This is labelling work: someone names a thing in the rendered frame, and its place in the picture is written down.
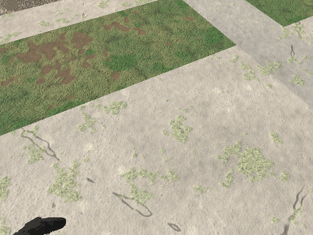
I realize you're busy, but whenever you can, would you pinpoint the robot left hand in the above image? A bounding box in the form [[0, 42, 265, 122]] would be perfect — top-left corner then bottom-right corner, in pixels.
[[13, 216, 67, 235]]

